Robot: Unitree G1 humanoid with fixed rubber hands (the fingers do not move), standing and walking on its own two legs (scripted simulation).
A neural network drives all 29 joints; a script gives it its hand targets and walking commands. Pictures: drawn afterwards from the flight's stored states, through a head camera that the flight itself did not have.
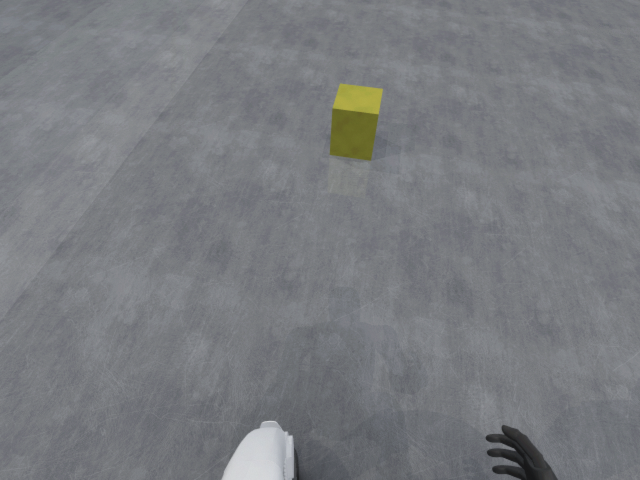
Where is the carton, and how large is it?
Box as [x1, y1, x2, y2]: [330, 84, 382, 160]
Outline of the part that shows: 340,84 332,108 330,154 370,160 382,89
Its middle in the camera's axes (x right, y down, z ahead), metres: +0.18 -0.57 +1.83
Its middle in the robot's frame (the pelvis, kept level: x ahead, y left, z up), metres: +1.66 -0.10 -0.60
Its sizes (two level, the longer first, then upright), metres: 0.210 0.200 0.250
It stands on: the floor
